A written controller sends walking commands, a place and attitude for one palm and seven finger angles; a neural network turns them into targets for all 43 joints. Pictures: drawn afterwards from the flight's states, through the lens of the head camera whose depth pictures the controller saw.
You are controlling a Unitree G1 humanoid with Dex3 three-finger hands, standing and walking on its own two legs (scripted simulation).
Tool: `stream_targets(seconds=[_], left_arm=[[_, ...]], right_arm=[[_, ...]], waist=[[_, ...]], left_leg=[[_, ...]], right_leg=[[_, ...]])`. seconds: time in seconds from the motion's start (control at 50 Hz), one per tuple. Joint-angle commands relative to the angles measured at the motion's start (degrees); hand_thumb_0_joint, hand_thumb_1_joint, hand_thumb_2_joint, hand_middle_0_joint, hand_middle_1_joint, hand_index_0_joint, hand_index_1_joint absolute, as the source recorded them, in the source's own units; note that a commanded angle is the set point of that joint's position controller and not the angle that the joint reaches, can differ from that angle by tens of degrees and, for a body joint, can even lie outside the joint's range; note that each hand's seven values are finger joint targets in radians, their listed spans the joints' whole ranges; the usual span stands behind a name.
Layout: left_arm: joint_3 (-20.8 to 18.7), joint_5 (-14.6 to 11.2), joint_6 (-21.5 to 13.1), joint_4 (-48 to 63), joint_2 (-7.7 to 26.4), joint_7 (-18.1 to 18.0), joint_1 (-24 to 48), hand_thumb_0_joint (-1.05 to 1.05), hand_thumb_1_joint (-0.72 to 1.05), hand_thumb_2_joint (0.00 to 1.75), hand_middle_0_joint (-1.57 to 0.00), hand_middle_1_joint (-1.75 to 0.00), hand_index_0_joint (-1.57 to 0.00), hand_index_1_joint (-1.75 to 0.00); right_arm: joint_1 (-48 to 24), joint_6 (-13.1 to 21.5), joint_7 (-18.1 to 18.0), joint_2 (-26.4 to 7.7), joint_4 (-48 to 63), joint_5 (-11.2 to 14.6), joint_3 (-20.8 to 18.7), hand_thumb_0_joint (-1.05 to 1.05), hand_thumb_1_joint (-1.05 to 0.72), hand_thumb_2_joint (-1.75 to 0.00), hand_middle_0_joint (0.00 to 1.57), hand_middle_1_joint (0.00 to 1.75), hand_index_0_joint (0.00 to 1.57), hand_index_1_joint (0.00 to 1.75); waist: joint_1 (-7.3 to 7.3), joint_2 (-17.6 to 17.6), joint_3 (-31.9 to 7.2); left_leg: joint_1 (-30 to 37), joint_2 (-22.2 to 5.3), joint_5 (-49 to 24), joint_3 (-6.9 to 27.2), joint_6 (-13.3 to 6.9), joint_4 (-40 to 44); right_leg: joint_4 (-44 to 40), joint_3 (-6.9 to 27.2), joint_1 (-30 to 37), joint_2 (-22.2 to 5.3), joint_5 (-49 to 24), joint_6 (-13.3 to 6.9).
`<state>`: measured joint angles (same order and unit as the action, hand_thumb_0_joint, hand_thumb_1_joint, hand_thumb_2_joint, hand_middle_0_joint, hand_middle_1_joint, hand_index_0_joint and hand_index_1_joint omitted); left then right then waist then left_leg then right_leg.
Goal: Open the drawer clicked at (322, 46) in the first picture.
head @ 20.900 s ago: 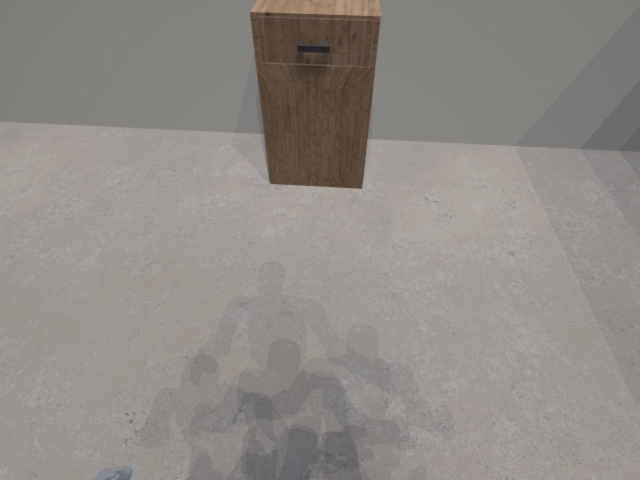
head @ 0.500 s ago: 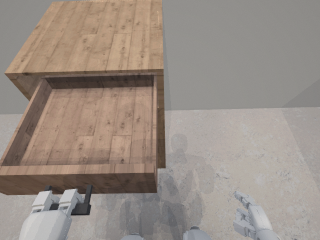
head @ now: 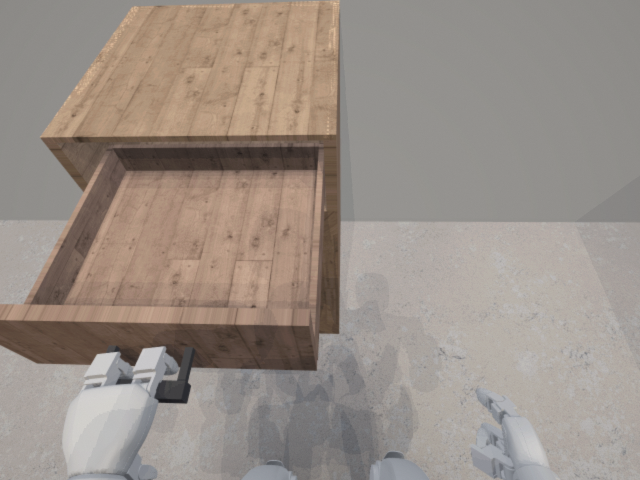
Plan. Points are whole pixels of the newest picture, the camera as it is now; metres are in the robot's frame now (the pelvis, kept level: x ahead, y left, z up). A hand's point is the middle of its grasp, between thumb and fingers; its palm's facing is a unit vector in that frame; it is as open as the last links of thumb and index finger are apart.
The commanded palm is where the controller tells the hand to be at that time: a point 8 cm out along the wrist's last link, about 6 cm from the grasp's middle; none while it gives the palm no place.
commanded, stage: lift the hand off the handle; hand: left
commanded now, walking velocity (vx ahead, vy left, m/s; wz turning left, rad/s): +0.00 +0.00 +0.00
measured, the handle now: (144, 372) +0.24 +0.24 -0.01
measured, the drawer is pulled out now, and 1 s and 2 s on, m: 0.30 0.30 0.30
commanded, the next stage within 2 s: none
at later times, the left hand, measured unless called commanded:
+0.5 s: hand (139, 423) +0.19 +0.24 -0.03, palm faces -0.03 -0.06 -1.00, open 13.8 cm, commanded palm +0.18 +0.25 +0.03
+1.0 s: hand (118, 407) +0.20 +0.25 +0.01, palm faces +0.00 -0.08 -1.00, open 13.7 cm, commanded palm +0.18 +0.25 +0.07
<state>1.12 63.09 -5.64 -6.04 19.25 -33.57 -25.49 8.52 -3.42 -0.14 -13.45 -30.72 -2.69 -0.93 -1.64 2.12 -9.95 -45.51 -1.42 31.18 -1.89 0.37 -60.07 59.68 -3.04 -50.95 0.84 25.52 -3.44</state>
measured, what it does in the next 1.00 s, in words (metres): stands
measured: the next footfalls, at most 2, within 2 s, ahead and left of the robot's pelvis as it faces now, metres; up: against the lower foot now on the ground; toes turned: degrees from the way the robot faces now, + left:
none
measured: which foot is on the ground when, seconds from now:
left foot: down 0.00-1.00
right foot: down 0.00-1.00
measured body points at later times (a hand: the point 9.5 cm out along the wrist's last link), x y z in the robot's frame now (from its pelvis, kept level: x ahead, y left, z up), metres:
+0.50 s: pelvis -0.02 +0.00 +0.00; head +0.05 -0.03 +0.44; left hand +0.19 +0.24 +0.03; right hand +0.17 -0.24 -0.12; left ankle -0.02 +0.13 -0.67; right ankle +0.03 -0.08 -0.67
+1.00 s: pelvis +0.00 +0.01 +0.02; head +0.05 -0.02 +0.47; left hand +0.19 +0.25 +0.06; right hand +0.19 -0.23 -0.08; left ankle -0.02 +0.13 -0.67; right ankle +0.03 -0.08 -0.67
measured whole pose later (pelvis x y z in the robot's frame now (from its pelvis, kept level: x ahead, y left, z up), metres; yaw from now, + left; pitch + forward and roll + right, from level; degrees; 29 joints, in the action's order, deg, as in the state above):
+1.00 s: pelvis +0.00 +0.01 +0.02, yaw +0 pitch +13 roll +0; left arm 1.4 60.5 -4.0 -3.6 20.1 -30.5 -24.2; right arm 9.2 -3.3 -0.3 -14.4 -31.6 -2.2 -1.8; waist -1.9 2.9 -7.9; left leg -37.5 -1.0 28.1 -2.3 -0.4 -52.8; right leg 52.1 -2.4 -42.7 0.8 22.3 -2.6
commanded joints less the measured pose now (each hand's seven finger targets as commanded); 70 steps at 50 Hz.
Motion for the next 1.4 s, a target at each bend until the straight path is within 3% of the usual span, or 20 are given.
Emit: stream_targets(seconds=[0.0, 0.2, 0.22, 0.28, 0.36, 0.4, 0.42, 0.48, 0.6, 0.64, 0.72, 0.78, 0.9, 0.96, 1.0, 1.12, 1.2, 1.26, 1.3, 1.38], left_arm=[[-10.3, -1.5, 1.3, 6.0, 11.4, -2.0, 1.0, 0.00, -0.50, 0.30, -0.30, -1.20, -0.30, -1.20], [-10.7, -1.6, 0.6, 4.8, 12.3, -2.2, 4.0, 0.00, -0.50, 0.30, -0.30, -1.20, -0.30, -1.20], [-8.6, -1.8, 0.7, 4.8, 10.6, -2.1, 5.3, 0.00, -0.50, 0.30, -0.30, -1.20, -0.30, -1.20], [-9.2, -1.7, 0.7, 4.0, 11.8, -2.2, 9.4, 0.00, -0.50, 0.30, -0.30, -1.20, -0.30, -1.20], [-8.9, -1.8, 0.7, 3.3, 11.7, -2.2, 9.8, 0.00, -0.50, 0.30, -0.30, -1.20, -0.30, -1.20], [-11.1, -1.9, 1.0, 4.3, 14.1, -2.0, 8.9, 0.00, -0.50, 0.30, -0.30, -1.20, -0.30, -1.20], [-9.4, -2.4, 1.2, 5.3, 12.5, -1.9, 9.0, 0.00, -0.50, 0.30, -0.30, -1.20, -0.30, -1.20], [-10.1, -2.7, 1.2, 7.9, 13.6, -1.7, 9.7, 0.00, -0.50, 0.30, -0.30, -1.20, -0.30, -1.20], [-10.6, -3.1, 1.2, 7.2, 14.1, -1.1, 10.1, 0.00, -0.50, 0.30, -0.30, -1.20, -0.30, -1.20], [-10.0, -2.9, 1.0, 8.0, 13.9, -0.9, 11.5, 0.00, -0.50, 0.30, -0.30, -1.20, -0.30, -1.20], [-10.3, -3.5, 1.0, 9.1, 13.5, -0.8, 8.1, 0.00, -0.50, 0.30, -0.30, -1.20, -0.30, -1.20], [-10.2, -3.5, 1.2, 11.7, 13.1, -0.9, 6.1, 0.00, -0.50, 0.30, -0.30, -1.20, -0.30, -1.20], [-9.5, -3.5, 2.3, 12.9, 12.1, -0.3, 3.5, 0.00, -0.50, 0.30, -0.30, -1.20, -0.30, -1.20], [-7.8, -3.7, 2.7, 14.7, 10.8, 0.7, 2.1, 0.00, -0.50, 0.30, -0.30, -1.20, -0.30, -1.20], [-7.5, -4.5, 3.2, 14.1, 10.4, 1.7, 1.0, 0.00, -0.50, 0.30, -0.30, -1.20, -0.30, -1.20], [-3.1, -4.6, 2.7, 17.9, 8.1, 5.3, 3.2, 0.00, -0.50, 0.30, -0.30, -1.20, -0.30, -1.20], [-4.0, -4.6, 1.5, 21.5, 9.1, 6.0, 0.8, 0.00, -0.50, 0.30, -0.30, -1.20, -0.30, -1.20], [-3.8, -3.8, 1.1, 23.3, 8.5, 5.7, -1.9, 0.00, -0.50, 0.30, -0.30, -1.20, -0.30, -1.20], [-5.6, -3.5, 1.6, 23.7, 9.8, 5.2, -3.2, 0.00, -0.50, 0.30, -0.30, -1.20, -0.30, -1.20], [-4.1, -4.1, 2.9, 25.5, 8.3, 5.3, -3.3, 0.00, -0.50, 0.30, -0.30, -1.20, -0.30, -1.20]], right_arm=[[-4.1, 2.5, -0.6, -6.3, 8.0, -0.1, -2.6, 0.00, -0.90, -0.90, 0.20, 0.30, 0.20, 0.30], [-3.7, 2.8, -0.8, -6.6, 7.0, -0.1, -3.1, 0.00, -0.90, -0.90, 0.20, 0.30, 0.20, 0.30], [-3.8, 2.9, -0.9, -6.5, 7.1, 0.0, -3.1, 0.00, -0.90, -0.90, 0.20, 0.30, 0.20, 0.30], [-3.7, 3.1, -1.2, -6.8, 6.5, 0.0, -3.1, 0.00, -0.90, -0.90, 0.20, 0.30, 0.20, 0.30], [-3.4, 3.3, -1.2, -6.7, 6.4, 0.1, -3.2, 0.00, -0.90, -0.90, 0.20, 0.30, 0.20, 0.30], [-3.4, 3.1, -1.4, -6.7, 6.4, 0.2, -3.1, 0.00, -0.90, -0.90, 0.20, 0.30, 0.20, 0.30], [-3.5, 3.1, -1.5, -6.5, 6.8, 0.4, -3.1, 0.00, -0.90, -0.90, 0.20, 0.30, 0.20, 0.30], [-3.8, 3.1, -1.6, -6.5, 7.1, 0.6, -2.8, 0.00, -0.90, -0.90, 0.20, 0.30, 0.20, 0.30], [-3.9, 3.1, -1.7, -6.4, 7.0, 0.6, -2.5, 0.00, -0.90, -0.90, 0.20, 0.30, 0.20, 0.30], [-3.7, 3.3, -1.6, -6.6, 7.0, 0.6, -2.6, 0.00, -0.90, -0.90, 0.20, 0.30, 0.20, 0.30], [-3.5, 3.1, -1.5, -6.5, 7.4, 0.6, -2.8, 0.00, -0.90, -0.90, 0.20, 0.30, 0.20, 0.30], [-4.1, 2.9, -1.0, -6.6, 7.9, 0.5, -2.8, 0.00, -0.90, -0.90, 0.20, 0.30, 0.20, 0.30], [-4.3, 2.6, -0.4, -6.7, 8.2, 0.4, -2.9, 0.00, -0.90, -0.90, 0.20, 0.30, 0.20, 0.30], [-4.5, 2.7, -0.2, -6.6, 8.5, 0.4, -3.0, 0.00, -0.90, -0.90, 0.20, 0.30, 0.20, 0.30], [-4.6, 2.7, 0.0, -6.7, 8.3, 0.6, -2.7, 0.00, -0.90, -0.90, 0.20, 0.30, 0.20, 0.30], [-4.7, 2.9, 0.1, -6.5, 8.9, 0.4, -2.6, 0.00, -0.90, -0.90, 0.20, 0.30, 0.20, 0.30], [-4.0, 3.1, 0.8, -6.2, 9.5, 0.1, -2.3, 0.00, -0.90, -0.90, 0.20, 0.30, 0.20, 0.30], [-4.5, 2.9, 1.5, -5.9, 10.1, 0.0, -2.3, 0.00, -0.90, -0.90, 0.20, 0.30, 0.20, 0.30], [-4.1, 2.8, 1.9, -5.9, 10.4, 0.0, -2.2, 0.00, -0.90, -0.90, 0.20, 0.30, 0.20, 0.30], [-4.7, 2.7, 2.1, -5.7, 10.9, 0.4, -2.3, 0.00, -0.90, -0.90, 0.20, 0.30, 0.20, 0.30]], waist=[[-0.58, -2.8, -10.4], [-0.35, -2.9, -12.1], [0.27, -2.8, -10.2], [0.76, -3.1, -10.7], [0.51, -3.9, -11.2], [-0.26, -3.6, -13.4], [0.04, -3.1, -12.2], [0.03, -0.6, -11.9], [0.26, -2.3, -9.8], [0.29, -0.7, -9.8], [-0.25, -1.1, -9.7], [-0.65, 1.2, -10.2], [-0.83, -1.1, -9.8], [-1.01, -0.4, -9.6], [-0.44, -2.9, -8.4], [-0.24, -1.1, -6.6], [-0.96, -1.0, -8.2], [-1.60, 0.4, -6.0], [-2.04, -0.7, -7.3], [-1.79, -0.5, -7.0]], left_leg=[[1.3, 3.1, -9.7, -0.4, -2.2, 6.5], [0.7, 3.2, -9.7, -0.4, -2.2, 6.0], [0.3, 3.1, -8.8, -0.3, -2.3, 6.2], [0.4, 2.9, -8.2, -0.1, -2.5, 6.0], [0.2, 3.0, -8.3, -0.2, -2.5, 6.0], [1.0, 3.2, -9.1, -0.4, -2.5, 6.5], [1.2, 3.2, -8.7, -0.3, -2.4, 7.0], [3.4, 3.1, -8.6, -0.1, -2.4, 8.3], [4.1, 3.1, -7.7, -0.2, -2.4, 9.9], [5.7, 3.0, -8.5, -0.2, -2.5, 10.4], [7.2, 2.9, -10.9, -0.1, -2.4, 11.5], [9.6, 2.8, -13.1, 0.2, -2.2, 12.6], [11.7, 2.6, -14.7, 0.2, -2.2, 13.9], [13.3, 2.3, -16.2, 0.4, -2.1, 14.7], [13.6, 2.2, -16.4, 0.4, -2.2, 15.2], [17.1, 1.8, -17.5, 0.9, -2.3, 17.1], [19.5, 1.6, -21.1, 1.3, -2.0, 17.4], [19.6, 1.3, -23.0, 1.7, -1.5, 17.6], [20.1, 1.2, -24.4, 1.7, -1.2, 17.5], [21.1, 0.9, -26.3, 2.0, -0.9, 17.6]], right_leg=[[-11.5, 5.6, 13.4, -1.0, -9.7, 1.0], [-11.6, 6.6, 14.3, -1.3, -10.3, 1.1], [-12.1, 6.5, 13.9, -1.3, -9.5, 1.0], [-12.2, 6.2, 12.9, -1.4, -7.6, 1.1], [-12.5, 6.3, 13.8, -1.4, -8.0, 1.3], [-12.5, 6.7, 15.5, -1.4, -8.7, 1.3], [-13.0, 6.5, 16.0, -1.5, -8.7, 1.3], [-13.9, 6.3, 15.5, -1.3, -6.8, 0.9], [-15.9, 6.0, 16.0, -1.3, -4.0, 1.3], [-16.2, 5.7, 15.9, -1.3, -5.0, 1.1], [-16.2, 5.3, 18.4, -1.2, -9.9, 0.9], [-15.9, 4.7, 18.3, -0.9, -12.0, 0.4], [-16.5, 4.2, 19.5, -0.7, -14.1, 0.6], [-16.8, 3.8, 20.3, -0.8, -16.1, 0.5], [-17.6, 3.8, 20.7, -0.8, -16.9, 0.8], [-18.9, 2.9, 20.3, -0.8, -15.5, 0.6], [-18.5, 2.7, 20.4, -0.6, -16.6, 0.4], [-17.8, 2.3, 19.7, -0.4, -17.5, 0.1], [-17.5, 2.6, 20.0, -0.3, -18.1, 0.1], [-17.6, 3.0, 20.8, -0.3, -20.2, 0.0]])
